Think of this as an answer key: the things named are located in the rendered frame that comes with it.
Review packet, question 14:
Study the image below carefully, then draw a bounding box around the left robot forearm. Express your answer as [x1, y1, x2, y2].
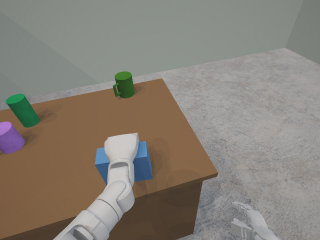
[53, 158, 135, 240]

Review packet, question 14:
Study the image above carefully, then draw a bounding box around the sponge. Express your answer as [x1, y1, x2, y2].
[95, 141, 153, 185]

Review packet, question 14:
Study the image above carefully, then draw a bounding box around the table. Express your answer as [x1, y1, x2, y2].
[0, 78, 218, 240]

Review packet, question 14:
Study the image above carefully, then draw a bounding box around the robot left hand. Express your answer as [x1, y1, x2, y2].
[104, 132, 140, 163]

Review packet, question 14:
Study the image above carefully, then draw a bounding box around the right robot forearm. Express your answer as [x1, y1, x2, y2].
[252, 227, 281, 240]

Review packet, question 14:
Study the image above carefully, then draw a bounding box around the robot right hand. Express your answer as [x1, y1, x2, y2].
[231, 201, 268, 240]

